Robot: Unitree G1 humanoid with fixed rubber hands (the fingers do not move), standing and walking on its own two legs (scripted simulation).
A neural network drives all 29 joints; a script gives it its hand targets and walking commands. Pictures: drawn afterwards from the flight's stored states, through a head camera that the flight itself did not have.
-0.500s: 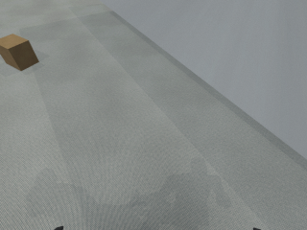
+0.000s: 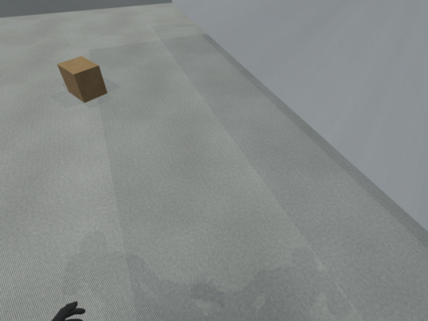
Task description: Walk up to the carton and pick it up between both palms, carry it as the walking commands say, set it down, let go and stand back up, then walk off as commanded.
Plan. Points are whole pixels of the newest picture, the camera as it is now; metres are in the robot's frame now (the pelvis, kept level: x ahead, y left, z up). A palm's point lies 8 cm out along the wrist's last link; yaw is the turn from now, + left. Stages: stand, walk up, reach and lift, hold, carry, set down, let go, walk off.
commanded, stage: walk up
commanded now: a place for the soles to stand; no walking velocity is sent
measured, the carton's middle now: (83, 79) +2.18 +1.18 -0.63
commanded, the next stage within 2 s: none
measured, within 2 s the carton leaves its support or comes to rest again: neither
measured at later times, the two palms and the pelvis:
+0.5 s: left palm out of the picture +0.12 +0.41 -0.10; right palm (298, 253) +0.33 -0.19 -0.13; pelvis +0.17 +0.08 -0.02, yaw +17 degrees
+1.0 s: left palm out of the picture +0.31 +0.53 -0.11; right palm (214, 152) +0.67 +0.01 -0.11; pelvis +0.40 +0.21 -0.02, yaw +27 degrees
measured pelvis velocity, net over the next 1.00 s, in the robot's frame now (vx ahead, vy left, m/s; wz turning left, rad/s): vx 0.40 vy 0.21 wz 0.47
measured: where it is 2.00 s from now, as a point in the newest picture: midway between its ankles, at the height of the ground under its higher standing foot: (133, 216)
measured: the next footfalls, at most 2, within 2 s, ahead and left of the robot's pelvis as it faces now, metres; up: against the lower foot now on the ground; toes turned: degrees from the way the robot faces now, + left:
left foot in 0.16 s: +0.17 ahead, +0.21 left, +0.00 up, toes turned +14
right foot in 0.38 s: +0.24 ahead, -0.01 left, +0.00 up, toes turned +3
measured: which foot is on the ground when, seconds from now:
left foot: up 0.00-0.14, down 0.16-0.40, up 0.42-0.76, down 0.78-1.00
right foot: down 0.00-0.16, up 0.18-0.36, down 0.38-0.80, up 0.82-1.00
